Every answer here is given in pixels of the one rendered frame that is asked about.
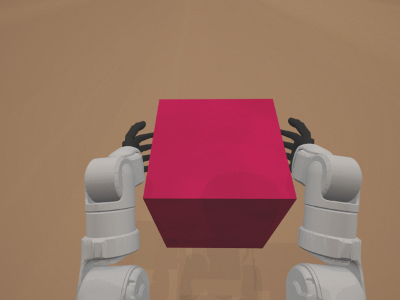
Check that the right robot hand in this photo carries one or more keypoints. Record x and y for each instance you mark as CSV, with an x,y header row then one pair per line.
x,y
305,137

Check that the right robot forearm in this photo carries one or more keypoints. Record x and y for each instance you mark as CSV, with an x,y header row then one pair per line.
x,y
332,191

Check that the left robot upper arm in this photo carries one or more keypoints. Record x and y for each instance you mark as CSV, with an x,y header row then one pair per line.
x,y
127,282

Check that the carton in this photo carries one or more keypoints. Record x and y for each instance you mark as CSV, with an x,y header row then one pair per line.
x,y
218,174

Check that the left robot hand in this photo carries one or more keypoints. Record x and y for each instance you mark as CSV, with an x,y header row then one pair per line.
x,y
132,140

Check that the right robot upper arm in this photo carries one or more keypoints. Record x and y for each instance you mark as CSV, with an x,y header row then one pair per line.
x,y
322,282

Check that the left robot forearm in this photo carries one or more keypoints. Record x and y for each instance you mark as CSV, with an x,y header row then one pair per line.
x,y
110,199

